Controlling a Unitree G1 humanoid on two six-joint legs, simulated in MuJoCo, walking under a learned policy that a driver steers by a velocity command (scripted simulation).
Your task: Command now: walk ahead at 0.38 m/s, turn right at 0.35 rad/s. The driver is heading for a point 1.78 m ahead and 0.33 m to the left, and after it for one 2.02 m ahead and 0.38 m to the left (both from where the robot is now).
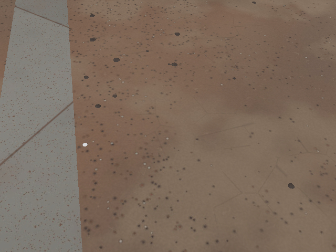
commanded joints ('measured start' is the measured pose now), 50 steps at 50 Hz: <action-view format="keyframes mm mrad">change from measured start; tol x32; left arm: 1 -77 45 3 -64 3 -16 -8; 50 84 5 -31 -33 15 -52 46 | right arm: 1 49 -119 -29 -15 2 -34 13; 34 -348 12 -3 -96 -9 36 100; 50 -63 -132 -64 -5 30 -10 27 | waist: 1 -17 146 108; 15 151 -201 -305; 50 63 39 0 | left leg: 1 84 243 -219 -185 -97 114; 13 -38 201 -83 245 710 87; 15 -534 -4 2 827 -280 26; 16 -566 9 -116 940 -255 47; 31 -611 96 24 530 245 7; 39 -258 -74 129 314 -13 156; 42 382 370 -801 47 -65 417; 50 -119 135 -296 -62 393 249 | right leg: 1 -238 -21 32 -23 56 12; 13 441 1 -176 -588 91 -73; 15 941 -508 466 -719 -172 -187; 21 432 -308 29 -882 127 -104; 38 666 -322 -355 -574 1085 -82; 40 519 -305 -364 -165 871 -63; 42 -119 -10 -195 447 -308 20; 50 -30 -173 -89 59 -24 65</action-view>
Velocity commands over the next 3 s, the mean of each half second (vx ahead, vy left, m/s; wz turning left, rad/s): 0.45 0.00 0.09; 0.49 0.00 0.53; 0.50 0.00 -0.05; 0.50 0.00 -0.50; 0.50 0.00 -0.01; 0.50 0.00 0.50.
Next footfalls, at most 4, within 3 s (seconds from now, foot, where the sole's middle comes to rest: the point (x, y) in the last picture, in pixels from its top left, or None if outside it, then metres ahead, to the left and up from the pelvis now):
0.28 right None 0.25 -0.14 -0.79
0.80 left None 0.53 0.07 -0.79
1.36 right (145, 175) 0.88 0.06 -0.79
1.90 left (102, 133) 1.14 0.29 -0.79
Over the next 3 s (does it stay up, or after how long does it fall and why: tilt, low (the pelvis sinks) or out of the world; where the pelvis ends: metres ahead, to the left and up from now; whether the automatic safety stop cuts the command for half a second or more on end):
stays up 1.53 0.24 -0.03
